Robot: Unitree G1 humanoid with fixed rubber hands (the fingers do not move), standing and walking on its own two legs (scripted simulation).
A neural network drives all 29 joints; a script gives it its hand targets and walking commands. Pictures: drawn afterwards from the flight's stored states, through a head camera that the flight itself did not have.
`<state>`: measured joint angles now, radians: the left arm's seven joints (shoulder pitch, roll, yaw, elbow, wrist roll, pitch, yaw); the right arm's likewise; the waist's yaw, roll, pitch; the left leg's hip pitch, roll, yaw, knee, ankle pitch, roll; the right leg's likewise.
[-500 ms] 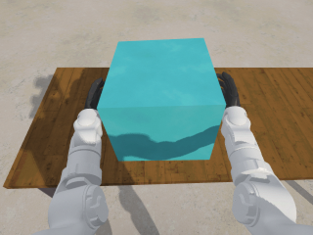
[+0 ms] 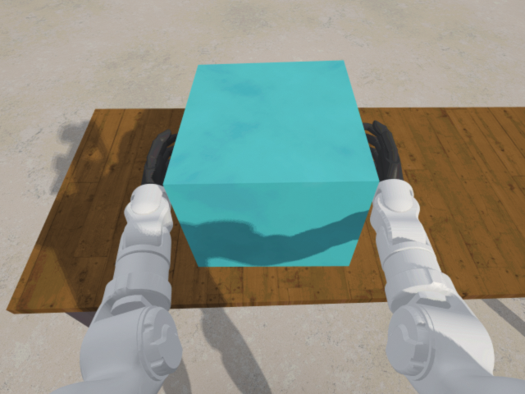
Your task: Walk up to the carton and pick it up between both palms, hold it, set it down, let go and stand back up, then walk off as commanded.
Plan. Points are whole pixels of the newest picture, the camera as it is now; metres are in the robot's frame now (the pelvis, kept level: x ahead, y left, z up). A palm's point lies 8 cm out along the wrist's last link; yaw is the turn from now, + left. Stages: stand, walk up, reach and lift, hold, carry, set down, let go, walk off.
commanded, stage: set down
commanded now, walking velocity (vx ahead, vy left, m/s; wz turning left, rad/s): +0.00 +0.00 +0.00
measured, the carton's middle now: (271, 162) +0.49 +0.01 +0.05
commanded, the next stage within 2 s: none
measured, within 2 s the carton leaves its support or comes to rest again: rests again in 0.60 s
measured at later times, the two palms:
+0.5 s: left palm (158, 183) +0.41 +0.19 +0.08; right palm (385, 177) +0.42 -0.16 +0.10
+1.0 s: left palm (159, 184) +0.41 +0.19 +0.07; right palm (384, 181) +0.42 -0.16 +0.09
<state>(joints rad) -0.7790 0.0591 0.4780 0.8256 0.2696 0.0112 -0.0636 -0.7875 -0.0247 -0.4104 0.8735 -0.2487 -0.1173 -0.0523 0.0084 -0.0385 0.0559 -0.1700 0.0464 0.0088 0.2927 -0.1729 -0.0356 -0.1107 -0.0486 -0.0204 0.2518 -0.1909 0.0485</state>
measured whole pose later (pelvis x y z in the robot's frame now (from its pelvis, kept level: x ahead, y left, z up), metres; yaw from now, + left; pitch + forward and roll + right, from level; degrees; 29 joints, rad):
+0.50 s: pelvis +0.00 +0.00 +0.00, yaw +0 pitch +3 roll +0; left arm -0.79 0.05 0.53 0.86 0.30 -0.04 -0.08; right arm -0.79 0.00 -0.47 0.87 -0.32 -0.12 -0.03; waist 0.01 -0.04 0.06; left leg -0.18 0.05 0.01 0.30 -0.17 -0.04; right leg -0.12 -0.05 -0.02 0.25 -0.19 0.05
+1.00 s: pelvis +0.00 +0.00 +0.00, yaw +0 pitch +4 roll +0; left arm -0.79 0.03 0.57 0.86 0.33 -0.08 -0.09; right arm -0.78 0.01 -0.50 0.87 -0.35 -0.12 -0.02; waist 0.01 -0.04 0.06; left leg -0.19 0.05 0.01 0.30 -0.17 -0.04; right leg -0.14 -0.05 -0.02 0.26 -0.19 0.05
